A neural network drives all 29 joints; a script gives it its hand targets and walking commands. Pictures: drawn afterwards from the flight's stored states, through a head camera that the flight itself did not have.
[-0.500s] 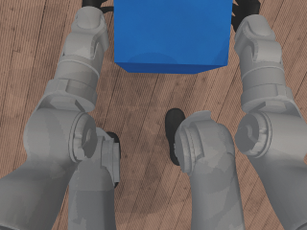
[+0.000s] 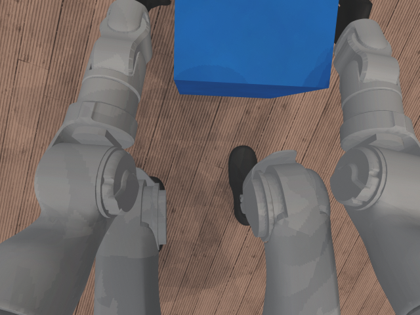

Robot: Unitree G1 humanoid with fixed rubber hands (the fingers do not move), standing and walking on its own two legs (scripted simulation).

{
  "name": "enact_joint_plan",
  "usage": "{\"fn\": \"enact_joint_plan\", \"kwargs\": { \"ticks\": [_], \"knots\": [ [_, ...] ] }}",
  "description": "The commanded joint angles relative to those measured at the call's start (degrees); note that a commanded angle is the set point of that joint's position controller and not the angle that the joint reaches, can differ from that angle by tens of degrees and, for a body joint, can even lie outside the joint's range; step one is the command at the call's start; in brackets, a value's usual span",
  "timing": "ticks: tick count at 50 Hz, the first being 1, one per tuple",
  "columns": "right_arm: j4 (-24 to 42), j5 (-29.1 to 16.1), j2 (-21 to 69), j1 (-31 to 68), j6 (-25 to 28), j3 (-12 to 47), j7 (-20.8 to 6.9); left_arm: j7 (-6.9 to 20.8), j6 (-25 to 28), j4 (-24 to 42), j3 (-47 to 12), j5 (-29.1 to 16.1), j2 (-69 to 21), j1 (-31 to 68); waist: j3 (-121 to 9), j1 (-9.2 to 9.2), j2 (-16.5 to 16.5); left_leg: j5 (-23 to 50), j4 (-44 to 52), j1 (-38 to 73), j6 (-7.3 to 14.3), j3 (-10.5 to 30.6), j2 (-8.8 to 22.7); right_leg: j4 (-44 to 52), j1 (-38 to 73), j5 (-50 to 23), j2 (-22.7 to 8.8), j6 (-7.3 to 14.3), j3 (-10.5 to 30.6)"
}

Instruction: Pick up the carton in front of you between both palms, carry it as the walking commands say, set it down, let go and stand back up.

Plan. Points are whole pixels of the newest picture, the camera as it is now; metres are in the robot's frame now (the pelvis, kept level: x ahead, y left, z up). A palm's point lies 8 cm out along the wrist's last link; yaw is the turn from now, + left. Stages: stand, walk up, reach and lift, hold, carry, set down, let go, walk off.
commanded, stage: set down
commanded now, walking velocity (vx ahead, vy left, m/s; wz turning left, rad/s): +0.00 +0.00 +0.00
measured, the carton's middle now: (239, 32) +0.51 -0.13 -0.24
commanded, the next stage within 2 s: let go in 1.42 s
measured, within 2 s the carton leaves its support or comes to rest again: rests again in 0.06 s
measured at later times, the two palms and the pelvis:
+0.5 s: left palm out of the picture +0.56 +0.07 -0.16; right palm (373, 19) +0.49 -0.31 -0.16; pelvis +0.00 -0.01 +0.00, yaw -1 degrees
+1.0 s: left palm out of the picture +0.57 +0.07 +0.01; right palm out of the picture +0.49 -0.31 +0.01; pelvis +0.02 -0.01 +0.12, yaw -1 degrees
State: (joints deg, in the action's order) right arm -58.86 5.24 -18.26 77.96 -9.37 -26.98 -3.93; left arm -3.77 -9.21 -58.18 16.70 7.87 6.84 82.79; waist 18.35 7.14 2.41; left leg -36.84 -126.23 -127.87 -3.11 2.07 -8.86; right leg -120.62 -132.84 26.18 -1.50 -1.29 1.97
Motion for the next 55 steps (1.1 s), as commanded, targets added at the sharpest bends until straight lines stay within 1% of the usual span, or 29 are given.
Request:
{"fn": "enact_joint_plan", "kwargs": {
  "ticks": [1,3,4,5,6,7,8,9,11,13,15,17,19,21,23,26,28,30,32,35,38,40,44,47,51,55],
  "knots": [
    [-0.88,-1.97,34.55,23.43,0.01,12.95,-10.42,7.87,0.59,0.00,-11.62,-1.12,-31.03,20.30,-45.38,1.51,5.47,8.13,12.82,13.04,2.74,-4.13,-0.51,6.29,27.25,-9.05,4.54,1.14,-3.04],
    [-1.55,-2.02,29.61,22.09,0.92,11.35,-9.16,6.75,1.13,0.32,-10.54,-1.10,-25.92,19.58,-46.18,1.70,5.28,8.14,12.80,14.23,2.12,-4.31,-0.02,6.20,28.15,-9.35,4.06,0.50,-3.21],
    [-2.19,-2.03,24.76,20.55,1.71,9.81,-7.90,5.59,1.57,0.47,-9.26,-1.12,-20.78,18.46,-46.86,1.84,5.08,8.19,12.82,15.04,1.64,-4.45,0.40,6.21,28.93,-9.65,3.64,0.01,-3.33],
    [-3.20,-1.96,17.67,18.16,2.75,7.52,-6.08,3.91,2.16,0.55,-7.65,-1.17,-13.45,16.81,-47.43,1.98,4.82,8.18,12.87,15.89,1.09,-4.57,0.95,6.25,30.00,-9.94,3.13,-0.52,-3.39],
    [-4.42,-1.83,6.71,14.37,4.16,4.21,-3.32,1.38,2.90,0.81,-5.74,-1.31,-2.78,14.54,-47.88,2.21,4.50,8.10,13.04,17.20,0.56,-4.71,1.54,6.37,31.39,-10.26,2.63,-0.93,-3.46],
    [-4.80,-2.62,-3.59,11.28,5.83,2.42,-0.20,-1.30,3.73,1.36,-5.69,-2.54,7.16,13.22,-48.99,2.56,4.01,8.10,13.04,18.80,0.18,-4.61,2.13,6.48,33.36,-10.48,2.07,-1.14,-3.35],
    [-5.18,-4.19,-9.14,10.82,7.25,2.46,2.39,-3.14,4.19,1.54,-6.73,-4.44,12.89,13.90,-50.51,2.88,3.45,8.27,12.89,19.95,0.04,-4.26,2.69,6.58,34.67,-10.63,1.53,-1.26,-3.25],
    [-5.76,-5.92,-11.82,12.22,8.27,2.83,3.97,-3.88,4.29,1.08,-8.01,-6.59,14.87,15.24,-51.74,3.39,3.32,8.80,12.58,20.72,-0.01,-3.74,3.17,6.57,35.15,-10.93,1.10,-1.29,-3.26],
    [-6.05,-9.01,-14.71,14.42,9.99,4.58,5.40,-4.06,4.56,0.89,-10.99,-10.94,15.15,16.45,-53.95,4.37,4.92,10.35,11.81,22.23,-0.08,-2.98,3.91,5.71,34.63,-12.92,0.64,-0.61,-3.06],
    [-5.72,-11.78,-15.68,16.28,11.16,7.11,5.62,-3.45,4.88,2.07,-14.55,-14.68,13.74,17.80,-56.27,5.52,6.11,12.54,11.14,22.71,-0.22,-2.58,4.49,5.03,35.11,-16.03,0.17,0.11,-2.75],
    [-4.65,-13.59,-15.86,16.66,11.71,8.87,5.42,-2.83,5.12,4.03,-17.22,-17.18,12.54,18.44,-59.09,6.66,6.21,14.35,10.60,22.90,-0.53,-2.65,4.76,4.95,37.73,-19.52,-0.10,0.51,-2.60],
    [-3.75,-14.84,-16.18,15.49,11.75,9.76,5.25,-2.56,5.12,5.65,-18.60,-18.79,12.51,17.89,-62.20,7.41,5.74,15.24,10.24,22.87,-0.83,-3.22,4.76,5.04,41.35,-22.35,-0.16,0.63,-2.73],
    [-2.69,-15.69,-16.54,13.50,11.44,10.08,5.23,-2.69,4.91,7.05,-18.73,-19.23,13.11,16.43,-65.67,7.56,5.20,15.38,10.19,23.41,-0.97,-4.07,4.58,5.29,45.08,-24.14,0.02,0.56,-3.03],
    [-0.85,-16.19,-16.88,11.56,10.86,10.06,5.32,-3.21,4.50,8.70,-17.81,-18.53,13.78,14.76,-70.23,7.04,4.87,15.11,10.67,24.96,-1.01,-5.03,4.22,5.79,48.94,-25.24,0.41,0.38,-3.40],
    [2.04,-16.39,-16.97,9.93,9.96,9.93,5.42,-4.04,3.85,11.06,-16.09,-17.11,14.37,13.09,-75.64,5.96,4.18,14.53,11.80,26.61,-0.89,-5.97,3.60,6.66,53.30,-25.77,0.93,0.23,-3.84],
    [8.51,-16.28,-15.96,8.48,7.81,10.05,5.51,-5.45,2.26,16.30,-13.20,-15.10,14.80,11.23,-83.84,4.12,2.14,13.65,14.23,29.17,-0.20,-7.44,2.48,8.83,59.99,-25.63,2.01,-0.08,-4.91],
    [11.76,-15.68,-14.76,7.79,5.89,10.13,5.62,-6.06,0.71,18.10,-11.07,-13.87,14.90,9.90,-85.23,3.22,0.51,11.88,16.41,29.64,0.49,-8.15,1.92,10.99,61.25,-23.64,2.67,-0.45,-5.79],
    [12.47,-14.61,-13.06,7.06,4.15,10.09,5.61,-6.08,-0.63,16.79,-9.25,-12.71,14.41,8.33,-80.69,2.61,-1.09,8.86,18.88,27.30,1.00,-8.29,1.71,13.51,58.84,-20.05,2.97,-0.89,-6.23],
    [11.75,-13.27,-11.14,6.30,3.26,9.91,5.57,-5.65,-1.04,13.87,-7.62,-11.63,13.54,6.86,-74.39,2.02,-2.35,6.31,20.99,24.02,1.25,-8.05,1.70,15.82,55.04,-16.64,3.04,-1.31,-6.17],
    [11.21,-11.91,-9.14,5.20,3.20,9.77,5.43,-4.82,-0.54,10.77,-5.87,-10.30,12.55,5.16,-70.56,1.28,-3.30,5.91,23.58,22.09,1.38,-7.67,1.65,18.58,52.59,-15.23,3.22,-1.75,-5.80],
    [10.85,-10.90,-8.47,3.86,3.38,9.10,5.31,-4.20,0.03,9.02,-5.14,-9.58,12.24,4.07,-70.81,1.33,-3.32,6.65,26.18,22.53,1.27,-7.41,1.55,21.00,52.67,-15.72,3.44,-1.91,-5.78],
    [11.15,-10.25,-8.43,2.87,3.38,8.44,5.24,-3.90,0.21,9.11,-5.13,-9.37,12.02,3.66,-72.20,1.73,-2.84,7.22,27.92,23.64,1.11,-7.36,1.45,22.65,53.51,-16.40,3.60,-1.87,-5.90],
    [13.24,-9.33,-8.90,0.82,2.88,7.02,4.94,-3.59,-0.10,11.82,-5.95,-9.41,11.46,3.18,-77.07,2.84,-1.01,8.94,31.41,27.71,0.69,-7.50,1.19,25.96,56.54,-18.82,3.89,-1.63,-6.33],
    [15.76,-9.12,-9.27,-0.60,2.11,6.35,4.53,-3.55,-0.81,14.94,-6.50,-9.40,11.19,2.67,-81.08,3.20,0.39,10.71,34.12,31.76,0.36,-7.69,1.05,28.59,59.54,-21.04,4.15,-1.48,-6.71],
    [18.97,-9.44,-9.27,-2.29,0.91,6.21,3.79,-3.59,-1.91,18.56,-6.54,-9.13,11.11,1.28,-84.61,2.84,1.27,13.01,37.94,36.51,0.22,-7.81,0.98,32.27,63.94,-23.57,4.50,-1.38,-6.95],
    [20.55,-9.48,-8.61,-4.11,0.10,6.32,3.02,-3.35,-2.53,20.08,-5.84,-8.53,10.95,-0.96,-84.63,2.21,0.91,14.47,42.17,39.11,0.28,-7.65,1.02,36.18,67.88,-25.23,4.70,-1.40,-6.71]
  ]
}}
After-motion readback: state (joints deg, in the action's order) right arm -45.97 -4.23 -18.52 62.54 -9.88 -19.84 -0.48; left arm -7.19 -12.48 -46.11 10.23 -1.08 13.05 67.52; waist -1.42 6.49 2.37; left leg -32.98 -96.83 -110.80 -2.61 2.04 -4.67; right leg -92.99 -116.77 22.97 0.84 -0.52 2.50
